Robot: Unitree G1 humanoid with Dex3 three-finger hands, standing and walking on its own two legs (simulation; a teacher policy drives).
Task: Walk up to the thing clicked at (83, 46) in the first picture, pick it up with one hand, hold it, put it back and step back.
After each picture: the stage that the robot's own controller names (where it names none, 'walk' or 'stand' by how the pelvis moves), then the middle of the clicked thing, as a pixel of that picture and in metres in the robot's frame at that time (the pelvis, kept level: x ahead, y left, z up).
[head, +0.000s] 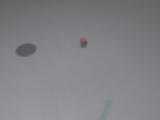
stand; (83, 42) +1.46 +0.02 -0.72
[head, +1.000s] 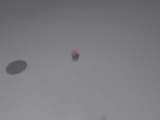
walk; (74, 55) +1.34 +0.23 -0.71
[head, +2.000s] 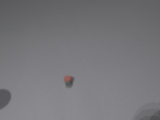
walk; (68, 81) +0.90 +0.27 -0.72
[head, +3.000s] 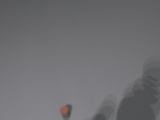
walk; (65, 113) +0.60 +0.25 -0.72
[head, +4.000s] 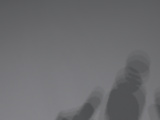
stand; out of the picture +0.46 +0.21 -0.70
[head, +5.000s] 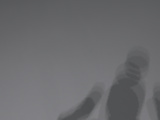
stand; out of the picture +0.42 +0.20 -0.72
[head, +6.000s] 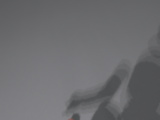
walk; out of the picture +0.39 +0.23 -0.70
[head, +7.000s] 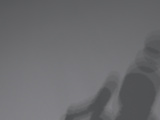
walk; out of the picture +0.39 +0.26 -0.71
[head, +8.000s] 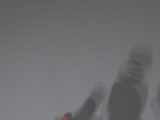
stand; out of the picture +0.46 +0.20 -0.70
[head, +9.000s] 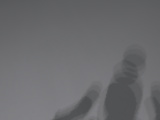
stand; out of the picture +0.41 +0.22 -0.71
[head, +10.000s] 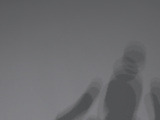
stand; out of the picture +0.41 +0.23 -0.73
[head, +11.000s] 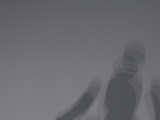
stand; out of the picture +0.39 +0.23 -0.73
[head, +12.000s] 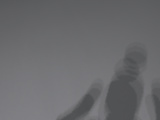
stand; out of the picture +0.39 +0.23 -0.73
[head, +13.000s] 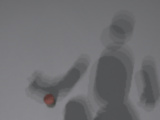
go down; (50, 101) +0.43 +0.23 -0.58
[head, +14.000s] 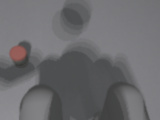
go down; (19, 57) +0.47 +0.27 -0.30
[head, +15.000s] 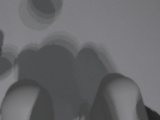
close in; out of the picture +0.46 +0.29 -0.26
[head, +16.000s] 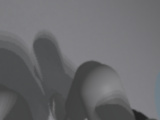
close; out of the picture +0.45 +0.32 -0.23
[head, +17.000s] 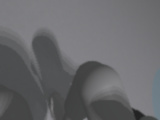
lift; out of the picture +0.44 +0.32 -0.23
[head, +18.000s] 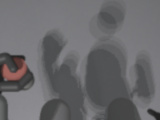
lift; (20, 75) +0.36 +0.23 -0.04
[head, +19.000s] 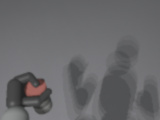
hold; (39, 97) +0.32 +0.17 -0.01
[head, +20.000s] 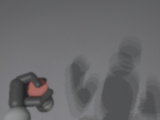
hold; (41, 96) +0.33 +0.17 -0.01
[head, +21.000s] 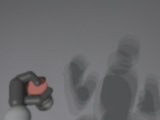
hold; (41, 95) +0.34 +0.17 -0.02
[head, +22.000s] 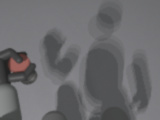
crouch; (24, 70) +0.41 +0.21 -0.08
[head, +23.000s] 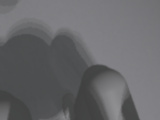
lower; out of the picture +0.45 +0.30 -0.22
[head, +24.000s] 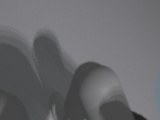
lower; out of the picture +0.43 +0.32 -0.23
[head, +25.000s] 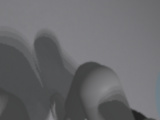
lower; out of the picture +0.43 +0.32 -0.23
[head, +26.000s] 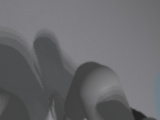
lower; out of the picture +0.43 +0.32 -0.23
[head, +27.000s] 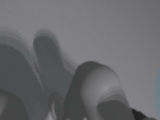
lower; out of the picture +0.43 +0.33 -0.23
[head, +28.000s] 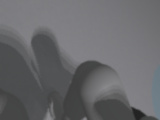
open; out of the picture +0.43 +0.32 -0.23
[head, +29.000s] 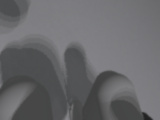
stand; out of the picture +0.43 +0.29 -0.25
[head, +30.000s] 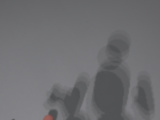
stand; out of the picture +0.40 +0.22 -0.62
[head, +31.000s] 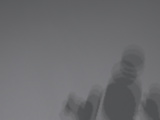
stand; out of the picture +0.39 +0.22 -0.67
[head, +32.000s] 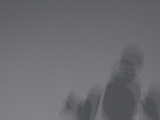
stand; out of the picture +0.39 +0.22 -0.67
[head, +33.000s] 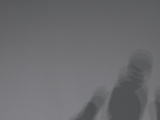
stand; out of the picture +0.40 +0.20 -0.72
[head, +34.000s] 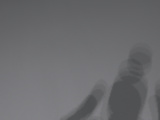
stand; out of the picture +0.39 +0.22 -0.73
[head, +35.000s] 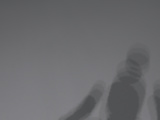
walk; out of the picture +0.38 +0.23 -0.73
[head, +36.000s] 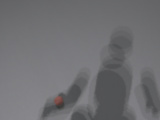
walk; (59, 103) +0.51 +0.21 -0.70
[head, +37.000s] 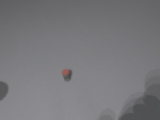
walk; (66, 75) +0.87 +0.27 -0.71
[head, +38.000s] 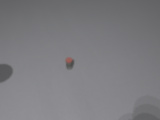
stand; (69, 63) +1.03 +0.17 -0.70
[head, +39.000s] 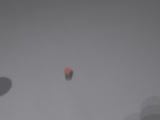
stand; (68, 74) +0.99 +0.20 -0.72
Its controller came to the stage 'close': yes
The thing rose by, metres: 0.70
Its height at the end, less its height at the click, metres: +0.00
